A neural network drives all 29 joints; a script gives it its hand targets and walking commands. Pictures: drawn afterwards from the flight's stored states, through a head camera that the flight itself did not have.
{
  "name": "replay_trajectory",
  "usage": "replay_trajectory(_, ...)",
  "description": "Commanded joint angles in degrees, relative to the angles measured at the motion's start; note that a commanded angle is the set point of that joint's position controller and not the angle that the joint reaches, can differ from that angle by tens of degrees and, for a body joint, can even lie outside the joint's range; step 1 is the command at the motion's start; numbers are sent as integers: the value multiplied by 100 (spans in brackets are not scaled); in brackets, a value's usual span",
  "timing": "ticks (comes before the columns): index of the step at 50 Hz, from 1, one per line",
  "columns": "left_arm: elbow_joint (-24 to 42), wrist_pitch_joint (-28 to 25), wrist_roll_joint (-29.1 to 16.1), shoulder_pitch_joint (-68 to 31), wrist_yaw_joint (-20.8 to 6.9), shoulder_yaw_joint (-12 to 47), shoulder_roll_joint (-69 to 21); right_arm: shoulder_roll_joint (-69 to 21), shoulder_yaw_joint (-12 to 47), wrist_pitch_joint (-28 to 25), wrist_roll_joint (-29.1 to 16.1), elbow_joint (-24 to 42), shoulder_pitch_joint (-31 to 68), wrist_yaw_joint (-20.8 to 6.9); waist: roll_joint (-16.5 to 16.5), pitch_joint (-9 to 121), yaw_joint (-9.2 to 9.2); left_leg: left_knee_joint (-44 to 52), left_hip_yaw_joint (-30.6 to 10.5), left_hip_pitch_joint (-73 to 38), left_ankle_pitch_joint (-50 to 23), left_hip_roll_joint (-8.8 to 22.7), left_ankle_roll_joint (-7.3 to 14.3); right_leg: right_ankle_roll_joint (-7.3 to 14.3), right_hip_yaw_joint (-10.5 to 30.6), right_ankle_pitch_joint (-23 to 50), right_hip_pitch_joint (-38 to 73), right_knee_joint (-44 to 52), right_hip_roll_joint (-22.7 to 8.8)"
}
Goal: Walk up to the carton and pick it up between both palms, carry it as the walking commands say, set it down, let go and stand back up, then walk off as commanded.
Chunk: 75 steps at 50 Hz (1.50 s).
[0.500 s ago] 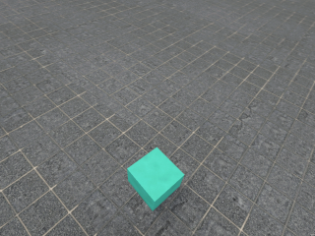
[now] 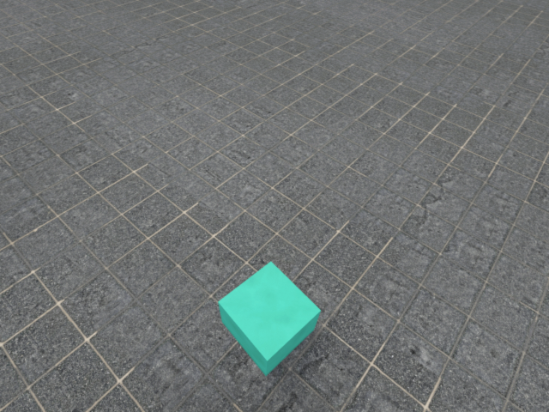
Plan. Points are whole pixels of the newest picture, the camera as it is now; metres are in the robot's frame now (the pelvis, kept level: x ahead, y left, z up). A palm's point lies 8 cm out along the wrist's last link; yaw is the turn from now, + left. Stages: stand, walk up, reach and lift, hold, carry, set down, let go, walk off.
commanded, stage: walk up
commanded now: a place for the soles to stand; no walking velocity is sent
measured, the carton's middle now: (268, 316) +0.53 +0.01 -0.66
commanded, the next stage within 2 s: none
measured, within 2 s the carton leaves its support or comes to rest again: neither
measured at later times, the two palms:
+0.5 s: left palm out of the picture +0.11 +0.26 -0.12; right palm out of the picture +0.03 -0.37 -0.09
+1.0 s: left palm out of the picture +0.09 +0.09 -0.12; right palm out of the picture +0.20 -0.55 -0.09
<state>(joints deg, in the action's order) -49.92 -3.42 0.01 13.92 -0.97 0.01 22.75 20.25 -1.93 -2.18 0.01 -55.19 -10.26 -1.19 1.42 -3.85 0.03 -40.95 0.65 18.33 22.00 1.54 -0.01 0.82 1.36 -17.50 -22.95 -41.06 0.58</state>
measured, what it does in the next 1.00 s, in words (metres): steps to the right, turning left: right foot, then left foot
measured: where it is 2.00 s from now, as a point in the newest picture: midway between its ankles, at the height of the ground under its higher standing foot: outside the picture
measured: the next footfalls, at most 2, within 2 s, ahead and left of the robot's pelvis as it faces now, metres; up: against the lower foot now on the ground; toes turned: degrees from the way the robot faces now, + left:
right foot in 0.62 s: +0.14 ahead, -0.20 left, +0.00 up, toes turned +2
left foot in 0.98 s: +0.12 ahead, -0.04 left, +0.00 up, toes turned +18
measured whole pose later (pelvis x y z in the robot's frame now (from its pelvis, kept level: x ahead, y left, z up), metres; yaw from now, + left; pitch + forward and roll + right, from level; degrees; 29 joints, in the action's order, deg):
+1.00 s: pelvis +0.07 -0.23 -0.01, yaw +17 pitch -1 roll +2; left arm -47.2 4.4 0.0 7.7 -4.7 -2.2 22.3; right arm 25.1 -2.1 -4.0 0.0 -55.0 -17.0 5.6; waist 4.7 -5.3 0.2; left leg -41.2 -0.8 24.3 19.6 2.5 1.5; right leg 3.1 -16.5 -23.1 -22.5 -46.4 0.9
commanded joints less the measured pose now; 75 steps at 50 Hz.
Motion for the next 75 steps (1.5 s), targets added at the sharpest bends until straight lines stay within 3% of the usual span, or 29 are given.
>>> replay_trajectory(1, 45, -109, 84, -412, 175, -363, 1300, 1231, -252, -126, 42, 187, 81, 135, 139, 776, 165, 768, -322, -457, -295, 244, 369, 777, 1555, 989, 461, 1257, -1025)
replay_trajectory(6, 72, -72, 49, -354, 141, -270, 1025, 1569, -321, -130, 65, 185, 349, 124, -549, 774, -9, 1400, -946, -650, -591, 974, 722, 288, 387, 704, 287, 635, -220)
replay_trajectory(13, 84, -87, 101, -380, 164, -329, 1228, 1331, -258, -67, 76, 203, 266, 136, -291, 841, 112, 952, -462, -524, -158, 420, 428, 605, 1317, 340, 311, 1199, -746)
replay_trajectory(14, 1125, 210, 543, -1160, -100, -755, 1528, 2176, -576, -193, -10, 156, -1328, 367, 508, 495, 443, 1600, -2298, -399, 283, 1115, 922, 470, 438, -693, -499, -219, -470)
replay_trajectory(15, 1332, 346, 512, -1462, -179, -711, 1260, 2733, -770, -274, 101, -58, -1755, 499, -588, 207, 652, 2377, -4055, -1451, 836, 2013, 1396, 172, -54, -1410, -2144, -1630, -31)
replay_trajectory(16, 1464, 418, 545, -1514, -211, -723, 1346, 2773, -804, -328, 37, -25, -1716, 587, -138, 91, 550, 2349, -4519, -1794, 229, 2389, 1609, 53, 502, -1396, -2726, -2320, -219)
replay_trajectory(21, 1398, 499, 461, -1281, -371, -767, 1328, 2361, -747, -405, 43, 284, -1338, 739, -164, 149, 191, 1619, -3148, -1584, -1326, 1779, 1475, -27, 690, -1129, -2569, -2154, -442)
replay_trajectory(26, 1604, 522, 454, -1713, -450, -898, 1398, 2538, -762, -451, 133, 401, -1426, 855, -787, 100, 317, 1263, -3323, -969, -1642, 1824, 1541, -46, 768, -1177, -2047, -1713, -638)
replay_trajectory(29, 1268, 471, 396, -950, -479, -990, 1440, 2488, -679, -421, 96, 553, -686, 854, -1056, 290, -250, 540, -2487, 494, -1470, 1471, 1165, -6, 698, -924, -158, -333, -571)
replay_trajectory(30, 965, 423, 451, -82, -438, -1129, 1615, 2096, -532, -378, 98, 593, -504, 834, -398, 635, -727, -617, -1591, 1882, -1029, 936, 737, 56, 844, -725, 1856, 652, -585)
replay_trajectory(31, 772, 364, 555, 457, -385, -1296, 2292, 1233, -249, -359, 25, 663, -798, 800, 2307, 685, -972, -2487, -391, 3209, 802, -194, 321, 142, 2425, -1792, 2611, 2310, -1858)
replay_trajectory(32, 875, 379, 370, -81, -320, -1236, 2217, 1496, -287, -286, 47, 558, -899, 841, 1462, 355, -619, -3038, -232, 3461, 1170, -350, 234, 393, 3240, -2108, 1844, 3068, -2496)
replay_trajectory(34, 893, 423, 275, -556, -331, -1117, 1829, 1862, -451, -179, 32, 166, -912, 809, 379, -206, -273, -3395, -397, 2743, 370, 78, 277, -173, 2266, -2802, 790, 3153, -1934)
replay_trajectory(36, 924, 394, 378, -669, -289, -1070, 1698, 1809, -481, -108, -135, 48, -1229, 685, 581, -242, -201, -3062, -353, 2281, -35, 311, 86, -586, 1464, -1803, 795, 2859, -1613)
replay_trajectory(45, 1090, 543, 478, -502, -205, -936, 1328, 1781, -519, -146, -147, 44, -1253, 692, 513, 87, -248, -607, 421, 1171, 126, 280, 182, -82, 310, 894, 1415, 2088, -1728)
replay_trajectory(46, 1215, 573, 468, -852, -212, -968, 1387, 1837, -532, -152, -159, -99, -1827, 743, 708, 224, 40, -219, 486, 544, 159, 267, 316, -471, 83, 1533, 1081, 1919, -1625)
replay_trajectory(48, 1679, 591, 441, -2128, -235, -841, 1261, 2224, -799, -189, -77, -615, -3897, 904, 490, 653, 1377, 1421, 703, -2688, -280, 52, 678, -1586, -1088, 3247, -1359, 78, -706)
replay_trajectory(49, 1707, 575, 327, -1610, -233, -678, 605, 2616, -898, -158, -3, -362, -3327, 1018, -2584, 968, 1153, 1819, -2625, -2869, 187, 1625, 1442, -1091, -673, -1197, -2520, -3178, 26)
replay_trajectory(50, 1861, 637, 446, -1470, -255, -782, 1094, 2878, -863, -215, -46, 121, -2077, 1127, -1892, 878, 482, 2156, -4816, -1901, 1041, 2651, 2215, -1022, 1176, -1974, -2972, -4272, -362)
replay_trajectory(53, 1325, 756, 335, -1021, -340, -1032, 1701, 2521, -670, -346, 32, 447, -297, 1329, -86, -30, -177, 1595, -3282, 404, -113, 2242, 1905, -516, 1598, -1382, -1858, -4473, -753)
replay_trajectory(55, 1133, 690, 266, -637, -406, -1011, 1344, 2409, -607, -439, 199, 371, -101, 1162, -306, 128, -435, 977, -1734, 1030, -554, 1185, 1137, -181, 871, -1535, -621, -2077, -737)
replay_trajectory(57, 955, 713, 373, -85, -426, -1127, 1315, 2568, -633, -371, 357, 388, -171, 1054, -788, 595, -528, 623, -1992, 1285, -89, 1230, 1060, -175, 566, -1926, 479, -1036, -733)
replay_trajectory(58, 606, 693, 366, 762, -396, -1211, 1369, 2485, -594, -282, 320, 494, 18, 1016, -83, 712, -1067, -403, -1346, 2543, 564, 863, 766, -11, 488, -1499, 2074, 50, -642)
replay_trajectory(59, 517, 661, 496, 1073, -321, -1250, 1688, 1790, -394, -228, 263, 495, -131, 1009, 1997, 119, -1287, -2479, -611, 3919, 1468, -393, 386, -24, 1412, -3230, 2051, 1508, -864)
replay_trajectory(60, 780, 642, 456, 341, -271, -1246, 1940, 1517, -301, -193, 247, 561, -229, 1041, 2496, -585, -889, -3746, -496, 4642, 1843, -821, 177, 252, 3087, -4146, 722, 2686, -1841)
replay_trajectory(61, 1028, 641, 255, -475, -242, -1304, 2184, 1862, -492, -185, 285, 526, -201, 1046, 1919, -878, -499, -3844, -931, 3959, 1227, -485, 131, 465, 3213, -4814, -333, 3357, -2116)
replay_trajectory(63, 929, 639, 261, -797, -221, -1144, 1720, 2076, -580, -115, 88, 64, -288, 936, 550, -898, -253, -3936, -659, 2566, 384, -296, 109, -335, 2283, -3120, -835, 3054, -1568)
replay_trajectory(70, 608, 272, 233, 164, 102, -1003, 1398, 1645, -364, -166, 66, 219, -268, 584, 415, 99, -348, -2370, -446, 2807, 372, 151, 71, 310, 1605, 1861, 2233, 1275, -2161)
replay_trajectory(75, 515, 230, 125, 531, 267, -1005, 1319, 1446, -259, -159, 36, 360, -194, 495, 670, 721, -495, -1379, -15, 2748, 304, -71, 215, -71, 1015, 4067, 3493, 836, -2008)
